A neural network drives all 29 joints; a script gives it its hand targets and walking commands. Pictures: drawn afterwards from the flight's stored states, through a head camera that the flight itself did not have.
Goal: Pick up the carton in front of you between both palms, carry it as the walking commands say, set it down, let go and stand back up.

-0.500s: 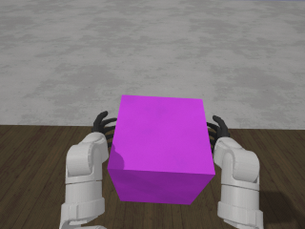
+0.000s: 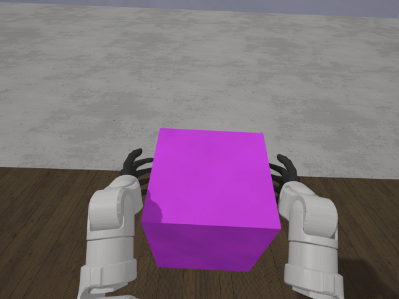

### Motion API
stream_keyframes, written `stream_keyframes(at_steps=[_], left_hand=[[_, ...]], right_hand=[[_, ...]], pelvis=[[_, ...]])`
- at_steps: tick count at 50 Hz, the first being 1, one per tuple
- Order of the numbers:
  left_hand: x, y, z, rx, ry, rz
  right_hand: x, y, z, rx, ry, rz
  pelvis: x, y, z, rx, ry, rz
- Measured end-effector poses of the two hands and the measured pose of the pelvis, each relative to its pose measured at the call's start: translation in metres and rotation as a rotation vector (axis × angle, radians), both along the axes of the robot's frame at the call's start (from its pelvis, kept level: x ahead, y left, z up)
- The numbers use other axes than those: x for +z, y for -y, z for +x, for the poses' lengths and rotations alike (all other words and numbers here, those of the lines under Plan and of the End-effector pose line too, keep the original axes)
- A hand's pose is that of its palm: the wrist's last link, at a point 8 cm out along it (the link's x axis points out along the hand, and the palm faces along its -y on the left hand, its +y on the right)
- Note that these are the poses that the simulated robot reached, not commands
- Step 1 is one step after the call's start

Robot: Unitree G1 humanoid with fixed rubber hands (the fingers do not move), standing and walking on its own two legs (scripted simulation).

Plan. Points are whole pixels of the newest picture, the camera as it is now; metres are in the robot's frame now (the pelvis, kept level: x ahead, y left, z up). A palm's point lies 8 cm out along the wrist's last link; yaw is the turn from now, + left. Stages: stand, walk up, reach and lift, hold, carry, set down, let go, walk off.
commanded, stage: carry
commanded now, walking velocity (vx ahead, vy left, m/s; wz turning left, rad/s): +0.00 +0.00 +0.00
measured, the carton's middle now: (207, 204) +0.32 +0.00 +0.05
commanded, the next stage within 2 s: none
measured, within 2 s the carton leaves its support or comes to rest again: neither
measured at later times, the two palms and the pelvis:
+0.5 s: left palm (133, 182) +0.32 +0.15 +0.11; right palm (283, 188) +0.33 -0.15 +0.11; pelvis +0.01 +0.00 +0.00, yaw +0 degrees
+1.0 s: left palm (143, 182) +0.31 +0.12 +0.12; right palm (299, 187) +0.32 -0.18 +0.12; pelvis +0.00 -0.02 +0.00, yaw +0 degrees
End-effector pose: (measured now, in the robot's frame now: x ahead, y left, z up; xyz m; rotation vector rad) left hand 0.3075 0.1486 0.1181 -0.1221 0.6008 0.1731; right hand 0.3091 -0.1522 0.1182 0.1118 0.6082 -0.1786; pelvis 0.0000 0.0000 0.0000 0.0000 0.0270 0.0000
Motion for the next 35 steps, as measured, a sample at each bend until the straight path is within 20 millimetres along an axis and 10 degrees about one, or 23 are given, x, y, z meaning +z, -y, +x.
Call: stream_keyframes(at_steps=[35], left_hand=[[-0.001, 0.009, 0.012, -0.004, 0.009, 0.023]], right_hand=[[-0.007, 0.009, 0.013, 0.002, 0.009, 0.019]], pelvis=[[0.000, 0.005, 0.007, 0.003, -0.006, 0.010]])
